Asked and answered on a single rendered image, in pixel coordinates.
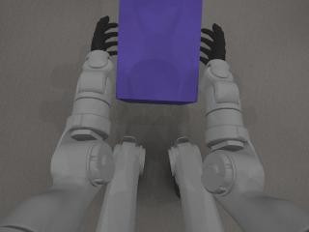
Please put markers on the robot right forearm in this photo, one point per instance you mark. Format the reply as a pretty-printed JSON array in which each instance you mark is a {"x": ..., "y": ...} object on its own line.
[{"x": 225, "y": 130}]

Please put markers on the robot right upper arm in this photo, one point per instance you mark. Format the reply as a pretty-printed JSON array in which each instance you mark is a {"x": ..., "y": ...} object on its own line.
[{"x": 236, "y": 180}]

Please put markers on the right robot hand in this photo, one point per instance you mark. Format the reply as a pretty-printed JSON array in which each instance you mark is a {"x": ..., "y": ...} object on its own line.
[{"x": 217, "y": 45}]

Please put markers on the robot left forearm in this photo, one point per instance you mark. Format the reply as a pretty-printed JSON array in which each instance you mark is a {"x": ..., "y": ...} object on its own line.
[{"x": 92, "y": 101}]

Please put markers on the carton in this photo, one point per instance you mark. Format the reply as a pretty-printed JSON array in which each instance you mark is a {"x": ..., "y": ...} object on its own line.
[{"x": 158, "y": 53}]

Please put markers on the left robot shin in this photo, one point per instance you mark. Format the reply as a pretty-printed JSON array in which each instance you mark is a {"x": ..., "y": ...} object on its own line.
[{"x": 118, "y": 147}]

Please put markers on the robot left upper arm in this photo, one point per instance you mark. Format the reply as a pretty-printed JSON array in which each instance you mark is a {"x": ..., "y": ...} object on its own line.
[{"x": 79, "y": 169}]

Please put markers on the left robot hand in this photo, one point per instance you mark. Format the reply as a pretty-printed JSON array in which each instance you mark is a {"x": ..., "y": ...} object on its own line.
[{"x": 100, "y": 37}]

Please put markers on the right robot foot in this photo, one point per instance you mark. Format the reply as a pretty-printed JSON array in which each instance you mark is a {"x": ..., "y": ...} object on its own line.
[{"x": 176, "y": 185}]

